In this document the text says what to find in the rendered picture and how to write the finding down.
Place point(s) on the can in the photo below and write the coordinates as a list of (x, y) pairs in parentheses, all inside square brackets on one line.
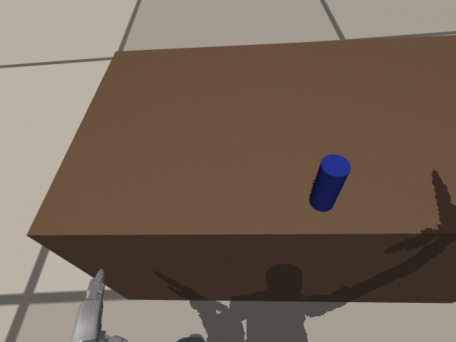
[(329, 181)]

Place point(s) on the left robot hand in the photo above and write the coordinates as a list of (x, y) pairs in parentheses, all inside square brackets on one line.
[(88, 324)]

